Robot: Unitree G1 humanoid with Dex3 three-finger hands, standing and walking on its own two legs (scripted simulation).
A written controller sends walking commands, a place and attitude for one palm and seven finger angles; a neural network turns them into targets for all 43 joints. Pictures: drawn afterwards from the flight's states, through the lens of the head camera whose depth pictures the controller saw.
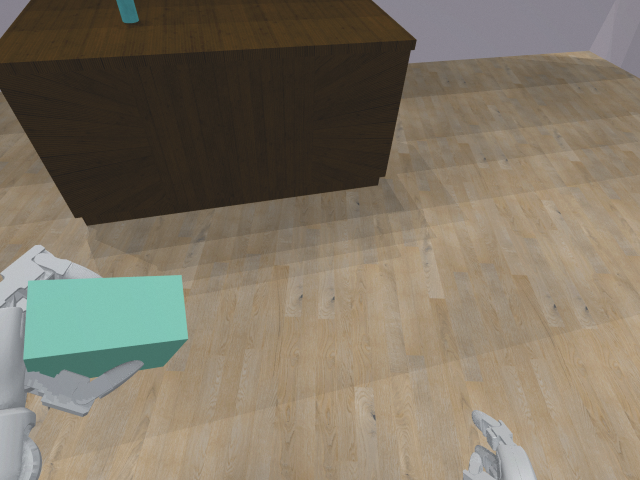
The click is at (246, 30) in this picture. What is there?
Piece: table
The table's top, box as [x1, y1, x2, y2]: [0, 0, 416, 75]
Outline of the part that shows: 0,75 414,49 416,40 371,0 134,0 139,20 135,23 124,23 121,20 115,0 30,0 0,38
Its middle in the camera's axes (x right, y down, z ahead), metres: -0.41 -0.84 +1.50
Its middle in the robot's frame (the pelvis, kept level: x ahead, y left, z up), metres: +1.67 +0.49 -0.05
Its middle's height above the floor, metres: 0.72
